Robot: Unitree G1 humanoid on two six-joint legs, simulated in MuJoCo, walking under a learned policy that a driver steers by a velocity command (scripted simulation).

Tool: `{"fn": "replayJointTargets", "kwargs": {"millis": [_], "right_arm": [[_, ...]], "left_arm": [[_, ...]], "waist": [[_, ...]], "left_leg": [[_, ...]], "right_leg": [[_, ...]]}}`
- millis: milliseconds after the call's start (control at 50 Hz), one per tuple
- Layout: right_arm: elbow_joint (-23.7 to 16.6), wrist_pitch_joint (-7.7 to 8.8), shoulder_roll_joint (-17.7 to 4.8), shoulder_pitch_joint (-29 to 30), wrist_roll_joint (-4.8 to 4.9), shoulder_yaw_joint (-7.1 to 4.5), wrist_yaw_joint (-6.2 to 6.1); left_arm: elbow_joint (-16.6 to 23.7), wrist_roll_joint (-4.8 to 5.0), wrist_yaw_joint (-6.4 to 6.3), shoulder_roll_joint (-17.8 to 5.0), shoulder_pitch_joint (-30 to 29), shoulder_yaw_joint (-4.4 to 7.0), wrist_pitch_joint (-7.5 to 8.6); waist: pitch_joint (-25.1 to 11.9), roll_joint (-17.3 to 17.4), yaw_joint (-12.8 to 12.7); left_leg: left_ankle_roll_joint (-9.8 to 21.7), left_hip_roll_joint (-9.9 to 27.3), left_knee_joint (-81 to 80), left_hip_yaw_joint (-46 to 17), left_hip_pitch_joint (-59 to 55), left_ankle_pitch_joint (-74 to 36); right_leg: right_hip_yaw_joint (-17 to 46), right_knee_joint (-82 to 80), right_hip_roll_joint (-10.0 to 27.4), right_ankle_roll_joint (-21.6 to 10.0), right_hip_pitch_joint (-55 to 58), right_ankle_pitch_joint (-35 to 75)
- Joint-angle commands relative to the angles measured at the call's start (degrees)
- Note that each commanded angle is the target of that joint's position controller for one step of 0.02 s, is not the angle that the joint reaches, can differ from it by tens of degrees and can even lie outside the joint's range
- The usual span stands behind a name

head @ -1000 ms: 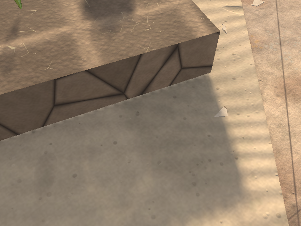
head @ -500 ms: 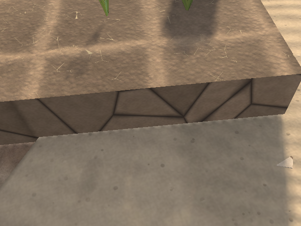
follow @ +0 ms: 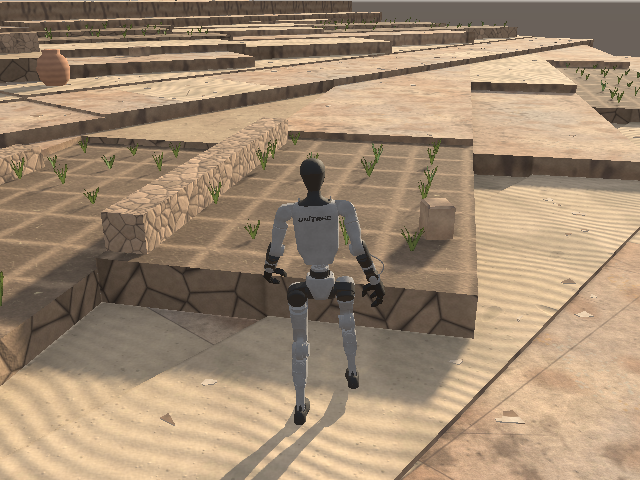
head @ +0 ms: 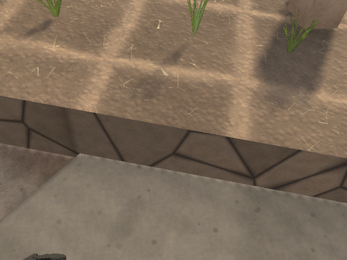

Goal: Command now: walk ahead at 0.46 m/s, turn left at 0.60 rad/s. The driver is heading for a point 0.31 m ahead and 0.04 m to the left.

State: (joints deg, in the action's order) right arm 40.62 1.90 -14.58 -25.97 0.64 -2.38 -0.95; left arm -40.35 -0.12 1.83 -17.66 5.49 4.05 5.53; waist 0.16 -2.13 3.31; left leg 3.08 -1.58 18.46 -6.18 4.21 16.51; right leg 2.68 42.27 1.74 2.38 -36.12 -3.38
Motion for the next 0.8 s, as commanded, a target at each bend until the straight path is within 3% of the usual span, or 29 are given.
{"fn": "replayJointTargets", "kwargs": {"millis": [20, 80, 140, 160, 180, 200, 220, 240, 260, 280, 300, 320, 360, 400, 460, 500, 540, 560, 580, 600, 620, 640, 680, 800], "right_arm": [[-2.43, 0.72, -11.6, -0.16, 0.69, -3.56, -0.94], [-1.41, 0.46, -12.17, -0.35, 1.24, -3.94, -1.18], [-1.44, 0.01, -12.41, 1.58, 0.9, -4.36, -1.15], [-1.93, -0.11, -11.36, 2.83, 0.52, -4.04, -1.07], [-3.13, -0.17, -9.34, 3.61, -0.22, -3.28, -0.9], [-4.62, 0.16, -4.22, -1.29, -0.56, -1.75, -1.05], [-3.94, 0.71, -4.67, -6.94, 0.45, -1.26, -0.85], [-2.59, 0.53, -9.87, -4.43, 1.49, -2.65, -0.68], [-3.15, 0.19, -11.19, 1.1, 1.1, -2.85, -0.64], [-3.76, -0.08, -10.62, 4.7, 0.13, -2.81, -0.71], [-4.18, -0.52, -10.0, 6.2, -0.46, -2.93, -0.76], [-4.01, -1.0, -8.15, 5.45, -0.37, -2.48, -0.66], [-4.19, -1.62, -5.12, 5.57, -0.66, -1.5, -0.84], [-4.6, -1.62, -4.11, 6.76, -1.21, -0.8, -0.74], [-5.15, -1.84, -5.46, 10.58, -0.98, -0.86, -0.16], [-5.91, -2.19, -6.39, 12.76, -1.09, -1.19, 0.01], [-6.17, -2.16, -7.01, 13.91, -1.72, -1.61, 0.01], [-7.02, -2.18, -8.22, 14.89, -2.07, -1.83, -0.3], [-8.23, -2.23, -11.63, 15.34, -2.28, -2.3, -0.84], [-8.11, -2.56, -10.09, 17.91, -2.49, -1.6, -0.96], [-8.33, -2.48, -6.84, 19.82, -2.0, -1.03, -0.24], [-8.25, -2.35, -5.93, 20.88, -1.86, -0.85, 0.18], [-7.56, -1.79, -6.97, 20.11, -1.9, -1.02, 0.68], [-5.47, -1.12, -6.59, 18.98, -1.49, -1.34, 0.48]], "left_arm": [[6.29, 0.67, 0.55, -2.28, -11.42, -0.08, 1.17], [7.12, 0.97, 1.0, -3.63, -12.6, 0.2, 1.55], [6.27, 0.94, 0.68, -6.26, -7.46, 1.37, 1.96], [4.67, 0.28, 0.11, -7.83, -1.53, 2.36, 2.0], [3.65, -1.0, -0.36, -9.74, 6.22, 2.92, 1.96], [2.72, -2.63, -0.81, -14.33, 13.81, 3.79, 1.53], [1.58, -1.73, -0.09, -12.19, 14.04, 3.1, 0.95], [2.79, -0.55, -0.33, -7.59, 10.01, 1.85, 0.31], [2.95, -0.3, -0.61, -5.03, 7.43, 1.05, -0.26], [2.18, -0.35, -0.59, -3.79, 5.41, 0.5, -0.47], [1.63, -0.6, -0.53, -2.99, 3.84, 0.1, -0.35], [0.83, -0.87, -0.5, -3.63, 2.76, 0.11, -0.27], [-0.7, -1.05, -0.54, -4.37, 0.97, 0.14, 0.26], [-1.59, -0.48, -0.85, -5.81, -0.79, 0.37, 0.0], [-3.11, 0.26, -1.23, -7.01, 0.18, 0.5, -0.97], [-3.88, 0.61, -1.21, -7.26, 0.55, 0.27, -1.62], [-4.64, 0.95, -1.17, -6.01, 0.78, -0.48, -2.06], [-5.45, 0.33, -1.03, -3.94, 2.65, -1.4, -2.05], [-5.62, -1.51, -0.82, -2.29, 5.86, -2.16, -1.77], [-6.42, -1.29, -1.12, -0.09, 10.98, -2.85, -2.0], [-6.48, -1.19, -1.63, -2.12, 8.09, -2.76, -2.72], [-6.51, -0.91, -1.93, -3.85, 6.34, -2.4, -3.27], [-7.34, -1.02, -2.53, -5.13, 6.29, -2.13, -4.06], [-9.76, -0.37, -2.66, -5.09, 5.96, -2.31, -4.01]], "waist": [[3.51, 9.54, 1.23], [4.08, 9.69, 0.8], [2.18, 11.57, -2.16], [-1.43, 11.17, -5.1], [-9.39, 9.77, -8.54], [-20.43, -4.03, -8.14], [-26.09, -18.42, -5.56], [-17.49, -10.97, -5.65], [-11.11, -5.01, -5.83], [-6.59, -1.02, -4.85], [-4.51, -0.97, -3.51], [-3.52, -2.29, -2.14], [-2.93, -3.73, -0.92], [-4.98, -4.44, -0.58], [-6.58, -4.34, -2.14], [-5.66, -3.62, -2.34], [-4.28, -2.61, -1.83], [-3.85, -0.46, -2.04], [-5.85, 6.07, -4.39], [-8.3, 12.85, -7.63], [-6.69, 10.84, -5.83], [-4.07, 9.68, -5.3], [-2.29, 8.34, -4.68], [-5.57, 4.46, -4.03]], "left_leg": [[8.09, 10.14, -5.86, -9.27, 3.02, -12.42], [7.31, 12.0, -4.1, -12.85, 2.3, -11.81], [5.7, 12.62, 1.07, -14.87, 0.24, -20.79], [3.81, 9.48, 8.34, -12.34, 0.09, -30.87], [1.41, 6.01, 20.92, -10.25, 4.87, -30.82], [-3.02, -1.78, 42.62, -5.57, 22.93, -9.83], [-4.92, -5.29, 55.57, -6.39, 31.73, 20.33], [-5.52, -1.39, 60.25, -7.11, 34.51, 17.98], [-5.73, 0.84, 59.55, -4.07, 34.1, 15.0], [-5.96, 2.4, 55.98, -2.59, 32.58, 13.12], [-5.78, 4.04, 51.96, -1.98, 30.01, 11.79], [-5.79, 4.34, 48.58, -1.05, 26.31, 10.68], [-6.32, 4.17, 39.31, 0.88, 22.08, 8.28], [-6.19, 4.57, 29.98, 1.88, 17.11, 1.64], [-5.74, 3.65, 21.44, 3.18, 12.38, -7.23], [-4.76, 3.21, 16.29, 3.4, 9.92, -9.33], [-2.71, 2.33, 8.18, 4.12, 4.34, -13.37], [-1.34, 4.94, 4.25, 1.09, 0.78, -19.33], [1.12, 12.26, 5.17, -6.21, -4.07, -32.39], [6.22, 15.67, 4.81, -9.84, -1.5, -26.33], [5.46, 12.17, 3.97, -8.76, 2.7, -15.47], [3.19, 9.29, 4.1, -6.35, 4.75, -10.87], [1.38, 7.22, 5.56, -4.44, 5.65, -14.37], [1.77, 6.2, 9.93, -2.35, 0.66, -32.67]], "right_leg": [[-1.31, -8.62, -2.66, 0.63, 0.89, 5.19], [0.53, -12.82, -2.45, -0.44, 4.78, 5.5], [-0.11, -14.49, -2.8, -2.61, 12.23, -0.11], [-1.79, -16.83, -3.38, -4.29, 20.12, 1.26], [1.38, -14.67, 1.44, -7.28, 34.39, 4.65], [20.67, -12.86, 15.4, -15.09, 57.36, 11.55], [40.05, -20.02, 23.35, -21.07, 61.54, 13.5], [33.03, -21.04, 21.62, -19.64, 53.48, 12.3], [22.73, -20.47, 18.94, -17.86, 45.49, 17.17], [16.3, -21.17, 15.91, -16.86, 37.81, 23.01], [12.46, -22.37, 13.97, -16.04, 32.44, 25.8], [9.83, -24.09, 12.77, -15.69, 27.88, 26.63], [5.99, -26.09, 11.87, -16.43, 23.41, 32.07], [2.66, -26.62, 11.24, -16.11, 22.31, 33.79], [1.22, -26.49, 10.74, -14.87, 23.4, 26.76], [1.93, -25.11, 10.9, -13.84, 23.42, 18.34], [2.19, -22.51, 8.91, -10.78, 21.21, 5.34], [1.44, -20.53, 6.76, -7.58, 19.49, -1.0], [-1.74, -15.09, 2.48, -4.02, 16.82, -10.61], [-3.65, -14.9, 0.6, -1.59, 18.32, -18.01], [-3.16, -16.56, 0.92, -0.56, 21.7, -14.61], [-3.66, -17.06, 0.71, -0.39, 21.22, -12.82], [-3.39, -17.21, 0.97, -0.44, 21.37, -10.43], [-2.8, -17.43, 2.1, -0.39, 24.09, -2.94]]}}
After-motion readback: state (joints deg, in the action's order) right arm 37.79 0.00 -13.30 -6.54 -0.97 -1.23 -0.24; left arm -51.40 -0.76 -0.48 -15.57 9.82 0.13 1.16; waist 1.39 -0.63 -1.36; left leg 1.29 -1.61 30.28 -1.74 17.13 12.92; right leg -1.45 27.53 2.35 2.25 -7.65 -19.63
